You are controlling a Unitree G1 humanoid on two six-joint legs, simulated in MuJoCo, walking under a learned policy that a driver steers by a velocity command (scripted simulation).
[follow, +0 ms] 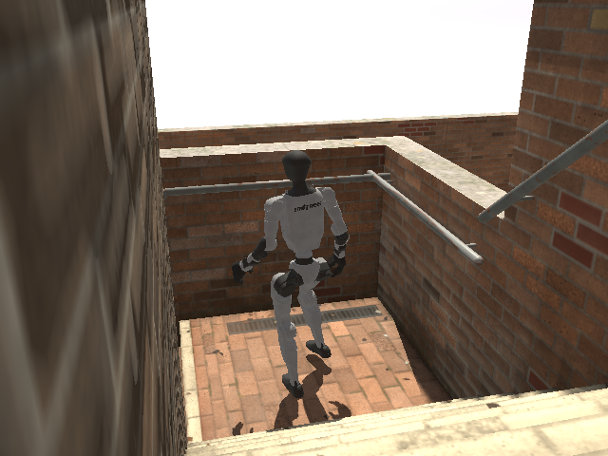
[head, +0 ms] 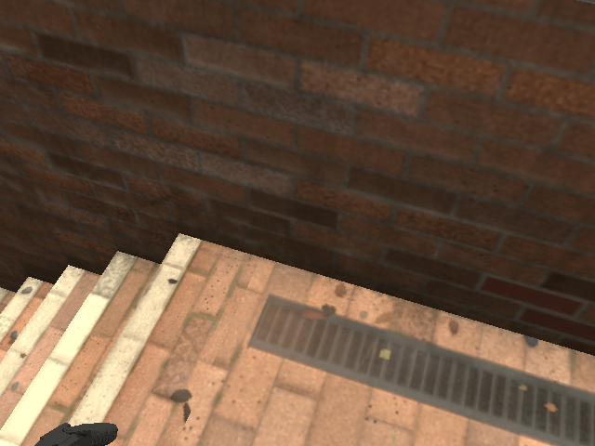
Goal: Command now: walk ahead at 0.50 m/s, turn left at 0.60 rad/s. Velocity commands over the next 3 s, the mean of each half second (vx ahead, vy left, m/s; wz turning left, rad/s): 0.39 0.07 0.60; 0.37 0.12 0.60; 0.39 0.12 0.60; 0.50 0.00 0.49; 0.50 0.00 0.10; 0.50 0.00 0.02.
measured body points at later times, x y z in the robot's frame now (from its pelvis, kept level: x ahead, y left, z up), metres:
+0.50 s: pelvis +0.21 -0.03 +0.00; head +0.26 -0.04 +0.45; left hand +0.17 +0.27 -0.10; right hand +0.47 -0.24 -0.09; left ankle +0.24 +0.16 -0.66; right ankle +0.25 -0.15 -0.75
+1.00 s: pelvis +0.34 +0.13 +0.00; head +0.34 +0.16 +0.45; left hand +0.36 +0.45 -0.10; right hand +0.53 -0.07 -0.10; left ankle +0.26 +0.22 -0.75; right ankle +0.51 +0.06 -0.69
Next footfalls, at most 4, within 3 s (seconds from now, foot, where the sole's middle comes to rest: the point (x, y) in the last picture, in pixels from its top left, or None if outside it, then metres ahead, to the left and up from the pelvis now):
0.20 right None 0.29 -0.14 -0.78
0.76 left None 0.30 0.23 -0.78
1.14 right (221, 386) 0.59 0.16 -0.78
1.50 left None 0.42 0.41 -0.78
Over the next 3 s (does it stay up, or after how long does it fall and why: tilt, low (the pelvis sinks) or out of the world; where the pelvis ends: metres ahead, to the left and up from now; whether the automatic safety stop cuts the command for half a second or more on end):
stays up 0.61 0.81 -0.41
